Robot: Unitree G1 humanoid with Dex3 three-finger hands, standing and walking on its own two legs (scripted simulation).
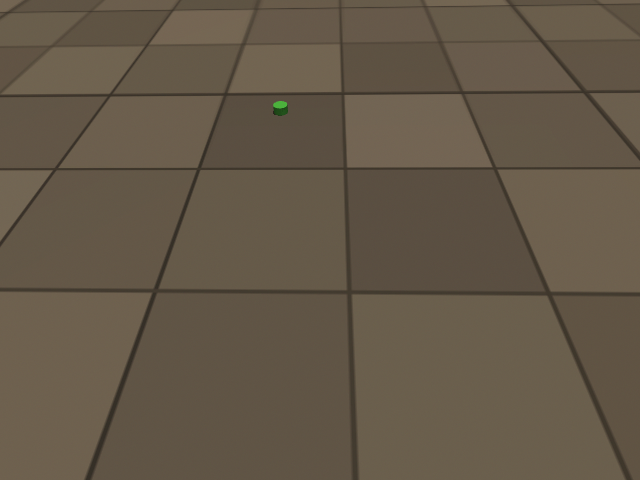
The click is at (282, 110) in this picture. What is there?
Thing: low tin
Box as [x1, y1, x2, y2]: [273, 101, 287, 115]
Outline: 275,102 273,104 274,113 278,115 285,114 287,112 286,103 283,101
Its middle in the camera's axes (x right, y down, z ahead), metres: -0.24 -0.81 +2.34
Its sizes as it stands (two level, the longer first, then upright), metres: 0.084 0.084 0.047
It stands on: the floor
